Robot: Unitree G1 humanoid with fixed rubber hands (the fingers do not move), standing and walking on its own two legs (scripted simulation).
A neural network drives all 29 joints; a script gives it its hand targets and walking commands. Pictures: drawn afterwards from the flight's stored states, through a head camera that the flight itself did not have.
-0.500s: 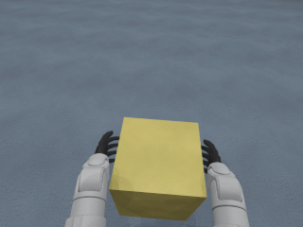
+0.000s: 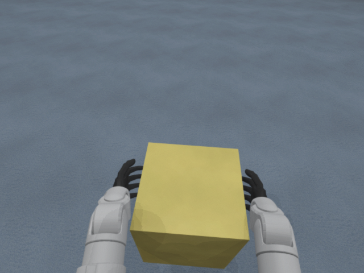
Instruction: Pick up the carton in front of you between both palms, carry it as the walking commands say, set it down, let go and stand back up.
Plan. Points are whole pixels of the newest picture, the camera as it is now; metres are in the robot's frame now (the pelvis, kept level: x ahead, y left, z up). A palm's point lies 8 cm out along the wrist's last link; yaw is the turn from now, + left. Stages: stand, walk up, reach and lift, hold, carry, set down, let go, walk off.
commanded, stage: hold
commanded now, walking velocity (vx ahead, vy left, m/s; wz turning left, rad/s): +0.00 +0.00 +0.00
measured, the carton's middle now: (188, 208) +0.30 +0.00 -0.03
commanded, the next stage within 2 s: set down in 0.18 s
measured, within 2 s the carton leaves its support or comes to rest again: neither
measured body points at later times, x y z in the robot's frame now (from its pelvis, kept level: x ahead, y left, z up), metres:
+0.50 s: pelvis -0.06 +0.00 -0.02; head -0.06 +0.00 +0.43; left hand +0.31 +0.15 +0.03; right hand +0.30 -0.15 +0.02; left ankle +0.00 +0.10 -0.74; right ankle +0.00 -0.12 -0.74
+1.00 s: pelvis -0.06 +0.00 -0.12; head +0.17 +0.01 +0.26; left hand +0.36 +0.15 -0.20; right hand +0.36 -0.15 -0.21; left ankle +0.00 +0.11 -0.74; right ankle +0.00 -0.12 -0.74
